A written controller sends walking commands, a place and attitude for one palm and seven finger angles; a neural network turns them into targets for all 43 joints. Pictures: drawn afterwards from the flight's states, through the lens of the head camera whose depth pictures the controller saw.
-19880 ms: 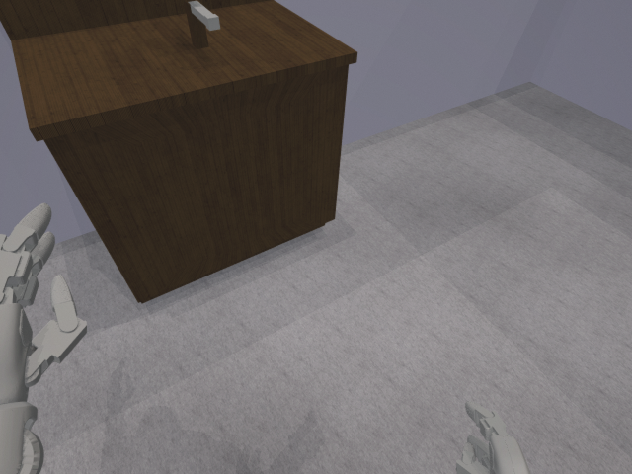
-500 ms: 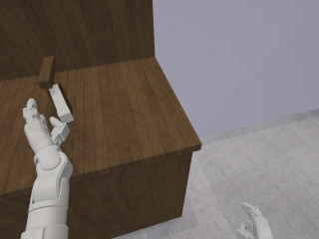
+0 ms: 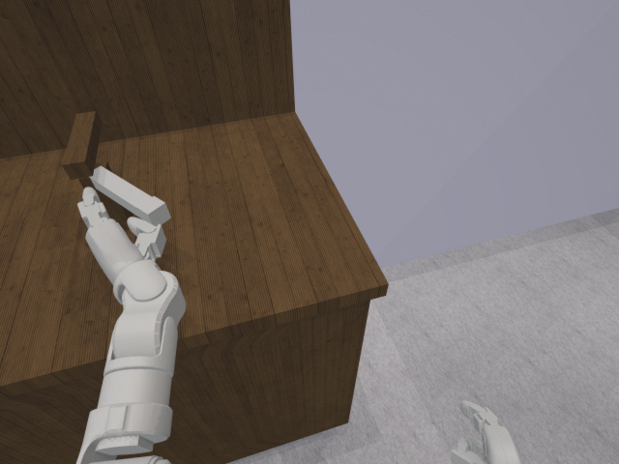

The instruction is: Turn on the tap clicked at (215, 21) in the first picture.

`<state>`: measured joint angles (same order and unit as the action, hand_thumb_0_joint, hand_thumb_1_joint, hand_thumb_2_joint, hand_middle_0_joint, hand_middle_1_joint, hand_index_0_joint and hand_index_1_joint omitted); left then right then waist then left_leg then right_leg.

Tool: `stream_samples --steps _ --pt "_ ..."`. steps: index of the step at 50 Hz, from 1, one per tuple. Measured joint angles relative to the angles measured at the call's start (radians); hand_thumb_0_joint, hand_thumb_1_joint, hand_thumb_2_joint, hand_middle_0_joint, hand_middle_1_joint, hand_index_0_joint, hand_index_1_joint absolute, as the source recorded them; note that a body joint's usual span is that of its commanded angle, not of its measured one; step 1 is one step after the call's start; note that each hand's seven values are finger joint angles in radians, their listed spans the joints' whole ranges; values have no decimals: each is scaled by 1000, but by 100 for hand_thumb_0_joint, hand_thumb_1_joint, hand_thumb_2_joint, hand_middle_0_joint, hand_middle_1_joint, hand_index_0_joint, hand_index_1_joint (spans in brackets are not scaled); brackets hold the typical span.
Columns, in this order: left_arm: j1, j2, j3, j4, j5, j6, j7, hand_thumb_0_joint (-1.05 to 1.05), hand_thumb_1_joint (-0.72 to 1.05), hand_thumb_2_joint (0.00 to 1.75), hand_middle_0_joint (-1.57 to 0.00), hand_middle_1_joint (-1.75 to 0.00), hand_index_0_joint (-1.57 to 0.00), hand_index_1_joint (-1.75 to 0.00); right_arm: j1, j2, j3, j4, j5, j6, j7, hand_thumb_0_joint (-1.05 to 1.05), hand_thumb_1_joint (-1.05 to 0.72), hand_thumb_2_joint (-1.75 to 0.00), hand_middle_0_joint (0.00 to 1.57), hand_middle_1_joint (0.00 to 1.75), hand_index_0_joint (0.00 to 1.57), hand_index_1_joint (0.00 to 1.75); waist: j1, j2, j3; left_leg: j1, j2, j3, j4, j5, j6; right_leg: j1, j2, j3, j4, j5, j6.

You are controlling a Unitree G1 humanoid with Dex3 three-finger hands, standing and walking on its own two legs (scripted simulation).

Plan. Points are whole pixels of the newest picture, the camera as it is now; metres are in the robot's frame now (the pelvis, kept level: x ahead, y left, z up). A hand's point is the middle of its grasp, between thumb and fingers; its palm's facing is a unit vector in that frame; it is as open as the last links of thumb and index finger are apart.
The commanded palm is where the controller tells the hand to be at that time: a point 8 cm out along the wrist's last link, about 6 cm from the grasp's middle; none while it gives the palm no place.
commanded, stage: push the lever round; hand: left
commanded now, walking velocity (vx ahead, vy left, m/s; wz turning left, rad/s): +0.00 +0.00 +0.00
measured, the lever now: (154, 212) +0.39 +0.25 +0.14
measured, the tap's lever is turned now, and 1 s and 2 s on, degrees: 37 63 86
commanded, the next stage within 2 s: lift the hand up off the lever in 1.54 s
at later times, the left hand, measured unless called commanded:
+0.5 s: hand (185, 215) +0.40 +0.21 +0.12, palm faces +0.79 -0.61 -0.07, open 7.8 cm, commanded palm +0.35 +0.22 +0.13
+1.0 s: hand (199, 205) +0.42 +0.19 +0.13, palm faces +0.83 -0.54 -0.10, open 8.1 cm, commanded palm +0.37 +0.21 +0.13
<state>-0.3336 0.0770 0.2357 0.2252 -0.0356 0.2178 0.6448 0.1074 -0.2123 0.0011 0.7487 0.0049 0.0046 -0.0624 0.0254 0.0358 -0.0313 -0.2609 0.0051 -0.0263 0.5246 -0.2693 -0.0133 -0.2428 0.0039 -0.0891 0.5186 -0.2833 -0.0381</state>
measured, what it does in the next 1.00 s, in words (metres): stands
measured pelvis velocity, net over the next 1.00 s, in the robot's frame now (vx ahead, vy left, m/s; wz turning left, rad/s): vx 0.01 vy -0.02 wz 0.02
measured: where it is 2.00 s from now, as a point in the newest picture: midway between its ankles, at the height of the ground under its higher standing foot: outside the picture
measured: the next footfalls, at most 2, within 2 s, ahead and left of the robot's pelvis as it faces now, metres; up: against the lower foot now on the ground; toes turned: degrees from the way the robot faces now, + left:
none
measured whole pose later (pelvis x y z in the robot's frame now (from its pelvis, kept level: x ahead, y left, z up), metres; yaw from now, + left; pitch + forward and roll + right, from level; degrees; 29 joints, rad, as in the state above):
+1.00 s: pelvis +0.01 -0.02 +0.00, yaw +1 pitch +4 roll +0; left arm -0.65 0.00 0.31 0.57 0.05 0.20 0.90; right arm 0.13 -0.20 -0.04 0.80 -0.05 0.02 0.02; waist 0.01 0.04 -0.08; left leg -0.36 0.02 -0.05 0.57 -0.28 -0.04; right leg -0.34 0.01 -0.12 0.57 -0.31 -0.06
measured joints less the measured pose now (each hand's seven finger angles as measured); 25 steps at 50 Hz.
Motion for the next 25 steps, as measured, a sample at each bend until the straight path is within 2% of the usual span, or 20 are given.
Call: stream_samples --steps 25 --pt "-138 -69 -1 126 47 3 148 1 92 91 -15 -15 -12 -14 2 6 -31 26 -33 19 48 1 -91 -90 20 30 20 30 1 3 -19 -30 2 -13 8 -16 -10 -27 2 -13 12 -23 -8"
